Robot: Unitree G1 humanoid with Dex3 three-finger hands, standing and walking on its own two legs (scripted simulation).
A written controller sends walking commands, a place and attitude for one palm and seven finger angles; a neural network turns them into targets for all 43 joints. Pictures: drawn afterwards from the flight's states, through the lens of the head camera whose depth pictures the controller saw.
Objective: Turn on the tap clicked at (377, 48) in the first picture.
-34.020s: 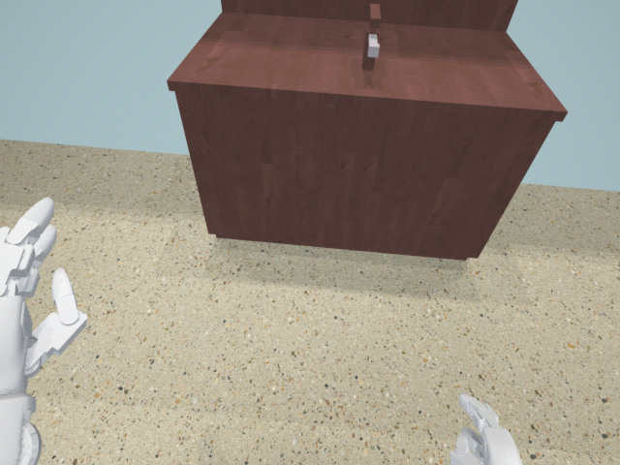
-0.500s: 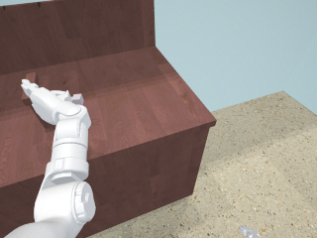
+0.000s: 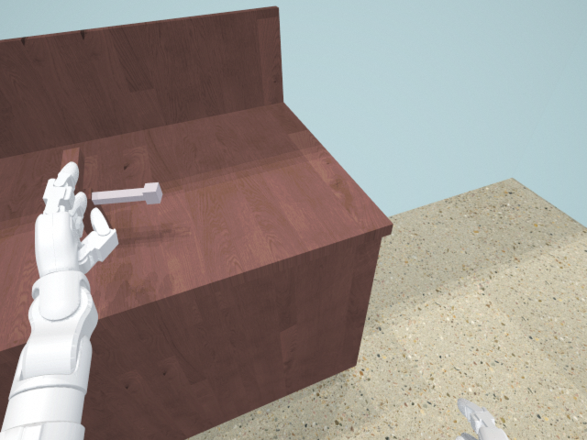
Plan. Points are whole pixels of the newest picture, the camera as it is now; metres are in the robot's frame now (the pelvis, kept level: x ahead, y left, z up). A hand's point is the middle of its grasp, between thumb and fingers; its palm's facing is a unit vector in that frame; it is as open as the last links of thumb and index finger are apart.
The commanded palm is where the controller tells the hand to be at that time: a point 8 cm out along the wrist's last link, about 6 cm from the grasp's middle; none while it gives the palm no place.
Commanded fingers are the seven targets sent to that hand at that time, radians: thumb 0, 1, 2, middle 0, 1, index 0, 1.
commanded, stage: draw the hand back beside the body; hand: left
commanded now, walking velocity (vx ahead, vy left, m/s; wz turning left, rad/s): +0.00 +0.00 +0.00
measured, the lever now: (152, 193) +0.50 +0.31 +0.08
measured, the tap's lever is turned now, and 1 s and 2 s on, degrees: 74 74 74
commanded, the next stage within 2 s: step back with the hand held close in 1.06 s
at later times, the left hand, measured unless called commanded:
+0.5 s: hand (83, 275) +0.24 +0.26 +0.17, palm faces +0.42 -0.88 -0.24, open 7.6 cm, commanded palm +0.20 +0.29 +0.17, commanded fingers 0.00 0.90 0.90 -0.20 -0.29 -0.20 -0.29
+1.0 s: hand (67, 312) +0.20 +0.26 +0.16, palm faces +0.46 -0.84 -0.28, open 7.5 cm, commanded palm +0.15 +0.29 +0.17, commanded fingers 0.00 0.90 0.90 -0.20 -0.30 -0.20 -0.30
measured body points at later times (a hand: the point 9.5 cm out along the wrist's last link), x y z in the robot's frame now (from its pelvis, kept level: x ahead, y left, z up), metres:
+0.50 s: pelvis -0.01 +0.01 +0.01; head -0.04 +0.00 +0.45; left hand +0.21 +0.31 +0.18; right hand +0.17 -0.21 -0.08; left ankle +0.02 +0.12 -0.74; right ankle +0.01 -0.08 -0.74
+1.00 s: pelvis +0.00 +0.01 +0.00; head -0.03 -0.01 +0.45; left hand +0.17 +0.30 +0.18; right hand +0.21 -0.20 -0.07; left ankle +0.02 +0.12 -0.74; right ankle +0.01 -0.08 -0.74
